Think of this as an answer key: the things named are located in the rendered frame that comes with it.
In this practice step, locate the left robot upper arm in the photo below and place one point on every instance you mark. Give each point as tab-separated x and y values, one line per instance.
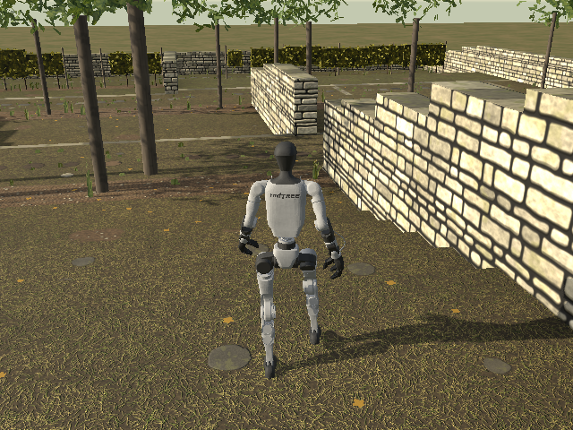
253	203

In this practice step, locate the robot right forearm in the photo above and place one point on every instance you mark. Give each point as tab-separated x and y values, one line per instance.
330	241

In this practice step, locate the right robot upper arm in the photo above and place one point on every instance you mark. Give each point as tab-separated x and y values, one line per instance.
318	204

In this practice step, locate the robot right shin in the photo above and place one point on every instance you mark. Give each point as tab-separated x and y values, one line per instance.
312	303

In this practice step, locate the robot left forearm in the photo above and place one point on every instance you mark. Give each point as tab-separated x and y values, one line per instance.
245	233

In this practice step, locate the left robot hand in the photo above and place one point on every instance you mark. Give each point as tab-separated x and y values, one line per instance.
243	249

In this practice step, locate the right robot hand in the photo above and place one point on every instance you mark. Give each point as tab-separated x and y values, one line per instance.
338	267

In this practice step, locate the robot left thigh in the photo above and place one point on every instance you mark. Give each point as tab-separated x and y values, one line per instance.
265	275

